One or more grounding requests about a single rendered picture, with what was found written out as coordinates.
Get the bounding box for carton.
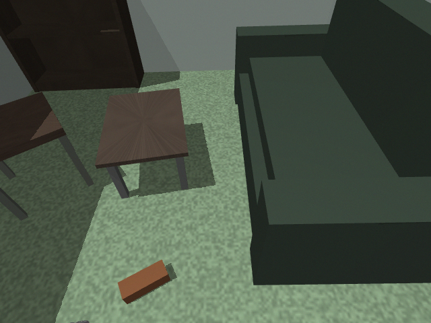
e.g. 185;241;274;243
118;260;170;304

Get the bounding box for coffee table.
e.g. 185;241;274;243
95;88;189;199

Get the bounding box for bookshelf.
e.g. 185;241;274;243
0;0;144;92

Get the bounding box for sofa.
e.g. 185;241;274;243
234;0;431;285

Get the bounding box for chair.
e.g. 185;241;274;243
0;92;94;220

